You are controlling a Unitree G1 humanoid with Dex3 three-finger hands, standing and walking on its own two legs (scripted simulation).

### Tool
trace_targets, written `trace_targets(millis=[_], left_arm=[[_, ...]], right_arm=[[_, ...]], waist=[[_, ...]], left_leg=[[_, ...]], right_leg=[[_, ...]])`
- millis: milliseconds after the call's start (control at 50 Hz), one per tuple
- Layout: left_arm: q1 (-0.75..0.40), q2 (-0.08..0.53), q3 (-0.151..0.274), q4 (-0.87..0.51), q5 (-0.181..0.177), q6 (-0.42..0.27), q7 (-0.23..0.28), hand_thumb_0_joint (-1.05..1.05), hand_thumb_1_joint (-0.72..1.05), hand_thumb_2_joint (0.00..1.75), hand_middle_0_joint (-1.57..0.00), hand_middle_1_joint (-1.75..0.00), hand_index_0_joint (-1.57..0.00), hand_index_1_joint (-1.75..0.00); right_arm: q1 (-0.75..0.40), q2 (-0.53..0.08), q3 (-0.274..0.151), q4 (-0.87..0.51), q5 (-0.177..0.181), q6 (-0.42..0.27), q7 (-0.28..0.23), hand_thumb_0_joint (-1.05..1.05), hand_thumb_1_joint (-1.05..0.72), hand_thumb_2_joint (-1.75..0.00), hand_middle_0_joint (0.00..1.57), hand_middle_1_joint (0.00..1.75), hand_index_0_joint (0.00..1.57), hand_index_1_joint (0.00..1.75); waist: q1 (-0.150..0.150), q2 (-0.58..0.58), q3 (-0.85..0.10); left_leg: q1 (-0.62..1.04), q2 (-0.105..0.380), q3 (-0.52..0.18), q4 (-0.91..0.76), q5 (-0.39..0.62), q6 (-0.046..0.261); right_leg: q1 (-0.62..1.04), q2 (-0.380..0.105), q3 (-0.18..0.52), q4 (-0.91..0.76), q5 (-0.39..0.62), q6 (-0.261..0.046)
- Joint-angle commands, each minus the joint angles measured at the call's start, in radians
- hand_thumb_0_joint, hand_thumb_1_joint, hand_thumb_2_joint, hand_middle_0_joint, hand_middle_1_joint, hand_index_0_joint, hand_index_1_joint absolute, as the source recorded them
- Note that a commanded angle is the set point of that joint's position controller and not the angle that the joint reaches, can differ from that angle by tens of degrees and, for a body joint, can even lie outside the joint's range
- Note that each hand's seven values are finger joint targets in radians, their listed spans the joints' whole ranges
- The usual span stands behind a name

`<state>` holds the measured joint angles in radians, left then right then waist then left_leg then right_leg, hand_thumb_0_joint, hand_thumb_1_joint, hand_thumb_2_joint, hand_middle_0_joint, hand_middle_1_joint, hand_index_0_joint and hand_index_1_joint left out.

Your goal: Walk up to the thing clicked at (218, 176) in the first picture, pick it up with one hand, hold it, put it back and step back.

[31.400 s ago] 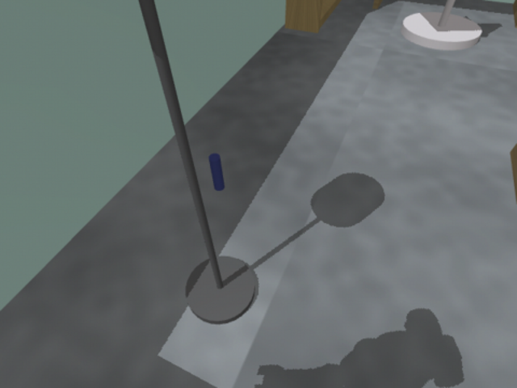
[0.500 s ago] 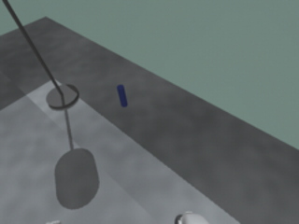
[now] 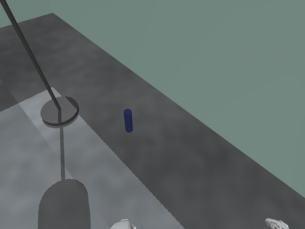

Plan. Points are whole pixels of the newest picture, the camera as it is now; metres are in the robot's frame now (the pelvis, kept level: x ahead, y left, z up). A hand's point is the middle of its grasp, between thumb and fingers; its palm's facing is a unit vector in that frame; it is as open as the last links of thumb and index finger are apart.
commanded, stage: walk up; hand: left
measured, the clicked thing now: (128, 121) +0.90 +0.18 -0.64
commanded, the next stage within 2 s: none
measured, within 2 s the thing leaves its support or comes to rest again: neither
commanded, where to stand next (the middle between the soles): +0.56 -0.04 m, yaw +2 degrees
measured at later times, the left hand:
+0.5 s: hand (90, 170) +0.31 +0.22 -0.11, palm faces -0.03 -0.92 -0.39, open 7.3 cm
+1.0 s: hand (89, 156) +0.37 +0.24 -0.15, palm faces +0.03 -0.95 -0.31, open 7.3 cm
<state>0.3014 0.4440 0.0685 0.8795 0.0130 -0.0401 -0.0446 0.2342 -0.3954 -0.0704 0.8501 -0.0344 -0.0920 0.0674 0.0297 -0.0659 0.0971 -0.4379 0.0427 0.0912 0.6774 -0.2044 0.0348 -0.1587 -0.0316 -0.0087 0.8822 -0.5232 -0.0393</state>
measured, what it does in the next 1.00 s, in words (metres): walks ahead: right foot, then left foot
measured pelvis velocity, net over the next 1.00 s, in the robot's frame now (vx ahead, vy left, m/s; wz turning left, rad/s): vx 0.37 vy -0.02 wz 0.06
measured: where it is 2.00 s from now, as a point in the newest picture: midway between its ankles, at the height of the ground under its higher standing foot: (158, 176)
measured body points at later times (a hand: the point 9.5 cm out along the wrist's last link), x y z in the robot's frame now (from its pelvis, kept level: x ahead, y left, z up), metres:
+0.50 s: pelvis +0.21 -0.05 +0.00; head +0.21 -0.07 +0.45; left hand +0.31 +0.27 -0.08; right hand +0.24 -0.37 -0.12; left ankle +0.11 +0.10 -0.68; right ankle +0.29 -0.16 -0.71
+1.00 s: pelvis +0.37 -0.02 +0.01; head +0.39 +0.01 +0.45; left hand +0.37 +0.29 -0.13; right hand +0.47 -0.34 -0.08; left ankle +0.44 +0.08 -0.71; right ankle +0.30 -0.16 -0.67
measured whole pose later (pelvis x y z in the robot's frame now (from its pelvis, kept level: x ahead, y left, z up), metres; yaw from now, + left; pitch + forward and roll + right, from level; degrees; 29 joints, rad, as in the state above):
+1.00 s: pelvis +0.37 -0.02 +0.01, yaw +4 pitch -3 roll -1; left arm 0.35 0.42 0.05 0.86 0.02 -0.02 -0.04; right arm 0.27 -0.40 -0.06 0.84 -0.02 -0.09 0.05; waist 0.02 -0.05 0.11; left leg -0.37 0.03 0.06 0.65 -0.22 0.04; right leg -0.26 -0.04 -0.05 0.96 -0.51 -0.04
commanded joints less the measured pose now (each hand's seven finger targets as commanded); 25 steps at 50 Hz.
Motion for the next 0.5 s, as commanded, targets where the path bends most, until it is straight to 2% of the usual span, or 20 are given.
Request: trace_targets(millis=[0,40,60,80,120,200,240,300,340,360,380,400,420,440,460,480], left_arm=[[0.005,0.229,0.032,-0.085,-0.008,-0.029,0.026,0.00,0.90,0.90,-0.20,-0.30,-0.20,-0.30],[0.045,0.201,0.036,-0.055,-0.020,-0.027,0.015,0.00,0.90,0.90,-0.20,-0.30,-0.20,-0.30],[0.063,0.188,0.036,-0.049,-0.023,-0.023,0.010,0.00,0.90,0.90,-0.20,-0.30,-0.20,-0.30],[0.071,0.179,0.035,-0.044,-0.019,-0.018,0.005,0.00,0.90,0.90,-0.20,-0.30,-0.20,-0.30],[0.074,0.161,0.031,-0.051,-0.017,-0.011,-0.008,0.00,0.90,0.90,-0.20,-0.30,-0.20,-0.30],[-0.041,0.147,0.033,-0.093,-0.002,-0.004,-0.027,0.00,0.90,0.90,-0.20,-0.30,-0.20,-0.30],[-0.074,0.137,0.034,-0.102,0.002,-0.007,-0.033,0.00,0.90,0.90,-0.20,-0.30,-0.20,-0.30],[-0.097,0.130,0.041,-0.101,0.000,-0.017,-0.038,0.00,0.90,0.90,-0.20,-0.30,-0.20,-0.30],[-0.099,0.137,0.047,-0.089,0.001,-0.023,-0.036,0.00,0.90,0.90,-0.20,-0.30,-0.20,-0.30],[-0.049,0.141,0.053,-0.073,0.001,-0.024,-0.032,0.00,0.90,0.90,-0.20,-0.30,-0.20,-0.30],[0.002,0.159,0.061,-0.059,0.003,-0.030,-0.027,0.00,0.90,0.90,-0.20,-0.30,-0.20,-0.30],[0.065,0.195,0.077,-0.035,0.006,-0.041,-0.018,0.00,0.90,0.90,-0.20,-0.30,-0.20,-0.30],[0.149,0.247,0.098,-0.028,0.013,-0.051,-0.006,0.00,0.90,0.90,-0.20,-0.30,-0.20,-0.30],[0.143,0.310,0.105,-0.056,0.009,-0.061,0.004,0.00,0.90,0.90,-0.20,-0.30,-0.20,-0.30],[0.119,0.326,0.103,-0.050,-0.006,-0.056,0.004,0.00,0.90,0.90,-0.20,-0.30,-0.20,-0.30],[0.085,0.307,0.096,-0.062,-0.018,-0.051,0.008,0.00,0.90,0.90,-0.20,-0.30,-0.20,-0.30]], right_arm=[[0.148,-0.328,-0.100,-0.060,0.042,-0.012,-0.044,0.00,-0.90,-0.90,0.20,0.30,0.20,0.30],[0.102,-0.263,-0.066,-0.072,0.042,-0.020,-0.050,0.00,-0.90,-0.90,0.20,0.30,0.20,0.30],[0.114,-0.258,-0.063,-0.064,0.045,-0.025,-0.049,0.00,-0.90,-0.90,0.20,0.30,0.20,0.30],[0.109,-0.253,-0.061,-0.062,0.044,-0.029,-0.048,0.00,-0.90,-0.90,0.20,0.30,0.20,0.30],[0.101,-0.249,-0.058,-0.077,0.041,-0.031,-0.049,0.00,-0.90,-0.90,0.20,0.30,0.20,0.30],[0.131,-0.274,-0.065,-0.076,0.036,-0.030,-0.048,0.00,-0.90,-0.90,0.20,0.30,0.20,0.30],[0.136,-0.276,-0.064,-0.076,0.036,-0.027,-0.044,0.00,-0.90,-0.90,0.20,0.30,0.20,0.30],[0.101,-0.283,-0.064,-0.090,0.035,-0.023,-0.043,0.00,-0.90,-0.90,0.20,0.30,0.20,0.30],[0.106,-0.277,-0.062,-0.095,0.033,-0.015,-0.044,0.00,-0.90,-0.90,0.20,0.30,0.20,0.30],[0.094,-0.284,-0.063,-0.101,0.034,-0.012,-0.046,0.00,-0.90,-0.90,0.20,0.30,0.20,0.30],[0.085,-0.271,-0.057,-0.107,0.032,-0.008,-0.048,0.00,-0.90,-0.90,0.20,0.30,0.20,0.30],[0.123,-0.227,-0.040,-0.104,0.028,-0.006,-0.048,0.00,-0.90,-0.90,0.20,0.30,0.20,0.30],[0.167,-0.166,-0.019,-0.105,0.030,-0.007,-0.045,0.00,-0.90,-0.90,0.20,0.30,0.20,0.30],[0.197,-0.133,-0.004,-0.113,0.036,-0.002,-0.043,0.00,-0.90,-0.90,0.20,0.30,0.20,0.30],[0.164,-0.237,-0.032,-0.088,0.030,0.011,-0.056,0.00,-0.90,-0.90,0.20,0.30,0.20,0.30],[0.155,-0.257,-0.036,-0.070,0.031,0.012,-0.061,0.00,-0.90,-0.90,0.20,0.30,0.20,0.30]], waist=[[-0.093,0.169,-0.131],[-0.050,0.151,-0.075],[-0.042,0.175,-0.072],[-0.036,0.173,-0.077],[-0.028,0.196,-0.071],[-0.064,0.222,-0.020],[-0.066,0.209,-0.009],[-0.047,0.209,-0.009],[-0.047,0.185,-0.020],[-0.016,0.175,-0.036],[0.013,0.130,-0.061],[0.038,0.022,-0.111],[0.075,-0.156,-0.169],[0.054,-0.258,-0.156],[0.064,-0.173,-0.097],[0.047,-0.129,-0.042]], left_leg=[[0.448,0.361,-0.632,-0.429,-0.194,0.191],[0.340,0.270,-0.370,-0.406,0.064,0.134],[0.314,0.255,-0.308,-0.399,0.160,0.136],[0.286,0.239,-0.259,-0.397,0.208,0.140],[0.305,0.211,-0.189,-0.412,0.184,0.145],[0.328,0.214,-0.165,-0.441,0.140,0.176],[0.323,0.199,-0.140,-0.427,0.136,0.169],[0.249,0.207,-0.129,-0.390,0.124,0.150],[0.227,0.205,-0.133,-0.340,0.113,0.145],[0.188,0.221,-0.152,-0.307,0.046,0.138],[0.172,0.194,-0.135,-0.210,0.064,0.120],[0.107,0.136,-0.091,-0.027,0.091,0.094],[0.024,0.047,-0.020,0.249,0.012,0.060],[-0.165,-0.074,-0.045,0.433,-0.307,0.009],[-0.191,-0.052,-0.121,0.509,-0.326,0.006],[-0.185,-0.019,-0.165,0.519,-0.289,0.005]], right_leg=[[-0.489,0.000,0.150,0.378,0.079,-0.022],[-0.415,-0.032,0.139,0.296,0.165,-0.010],[-0.381,-0.034,0.118,0.265,0.176,-0.001],[-0.345,-0.036,0.107,0.245,0.191,0.013],[-0.355,-0.044,0.068,0.149,0.239,0.030],[-0.409,-0.076,0.018,-0.030,0.295,0.050],[-0.380,-0.082,0.003,-0.116,0.339,0.041],[-0.244,-0.073,-0.010,-0.245,0.397,0.020],[-0.174,-0.040,-0.042,-0.272,0.365,0.012],[-0.092,-0.037,-0.041,-0.283,0.368,0.007],[-0.010,-0.020,-0.045,-0.315,0.341,-0.001],[0.133,-0.010,-0.018,-0.335,0.287,-0.015],[0.221,-0.137,0.162,-0.465,0.098,-0.047],[0.268,-0.362,0.568,-0.613,0.022,-0.122],[0.189,-0.408,0.667,-0.654,0.033,-0.184],[0.112,-0.387,0.612,-0.651,0.098,-0.179]])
